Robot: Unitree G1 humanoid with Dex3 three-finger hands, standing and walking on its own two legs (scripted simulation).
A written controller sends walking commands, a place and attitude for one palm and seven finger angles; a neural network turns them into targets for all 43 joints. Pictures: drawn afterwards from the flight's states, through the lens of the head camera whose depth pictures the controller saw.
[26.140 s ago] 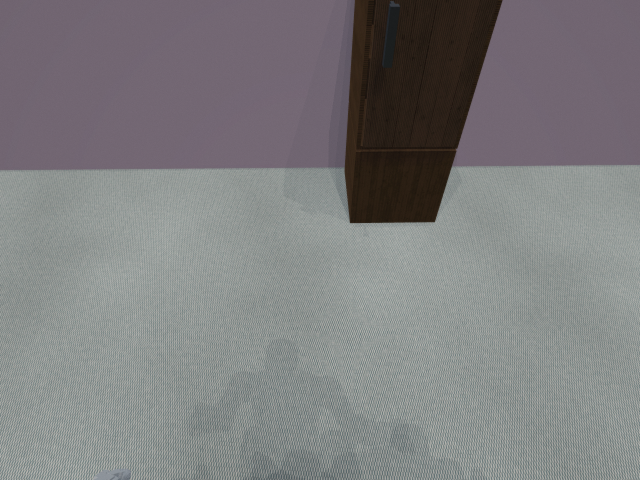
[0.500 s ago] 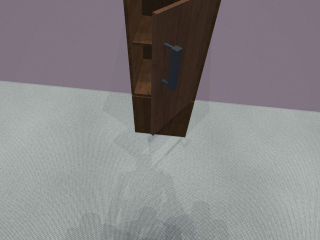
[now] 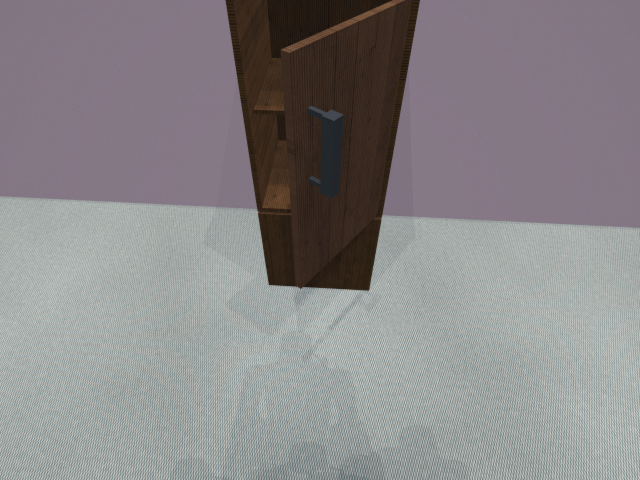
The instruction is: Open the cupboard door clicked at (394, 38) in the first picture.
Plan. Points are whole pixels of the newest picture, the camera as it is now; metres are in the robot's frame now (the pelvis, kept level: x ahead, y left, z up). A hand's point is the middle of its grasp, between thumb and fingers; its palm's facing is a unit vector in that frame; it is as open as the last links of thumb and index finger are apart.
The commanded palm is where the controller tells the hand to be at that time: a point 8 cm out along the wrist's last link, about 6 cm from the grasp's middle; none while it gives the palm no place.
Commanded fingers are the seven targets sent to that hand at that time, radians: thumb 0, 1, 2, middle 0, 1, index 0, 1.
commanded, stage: let the arm hang, fingers relaxed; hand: left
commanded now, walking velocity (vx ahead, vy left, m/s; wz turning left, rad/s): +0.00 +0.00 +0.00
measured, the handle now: (322, 152) +0.65 +0.03 +0.06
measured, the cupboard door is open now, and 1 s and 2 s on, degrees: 54 54 54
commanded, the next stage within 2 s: look to check the result in 0.14 s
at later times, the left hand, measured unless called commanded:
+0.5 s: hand out of the picture +0.01 +0.15 -0.17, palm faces +0.05 -0.98 -0.18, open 7.4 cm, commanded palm none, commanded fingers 0.00 0.90 0.90 -0.20 -0.30 -0.20 -0.30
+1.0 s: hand out of the picture +0.03 +0.16 -0.18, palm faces +0.02 -0.98 -0.18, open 7.4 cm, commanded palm none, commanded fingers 0.00 0.90 0.90 -0.20 -0.30 -0.20 -0.30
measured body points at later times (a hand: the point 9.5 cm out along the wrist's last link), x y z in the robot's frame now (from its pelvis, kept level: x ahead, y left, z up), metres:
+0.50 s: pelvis +0.02 -0.01 +0.00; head +0.04 -0.01 +0.45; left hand +0.01 +0.20 -0.16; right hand +0.01 -0.22 -0.16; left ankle +0.05 +0.12 -0.74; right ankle +0.01 -0.11 -0.74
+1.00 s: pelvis +0.03 -0.01 +0.00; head +0.06 -0.01 +0.45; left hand +0.03 +0.21 -0.16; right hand +0.03 -0.24 -0.16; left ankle +0.05 +0.12 -0.74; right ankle +0.01 -0.11 -0.74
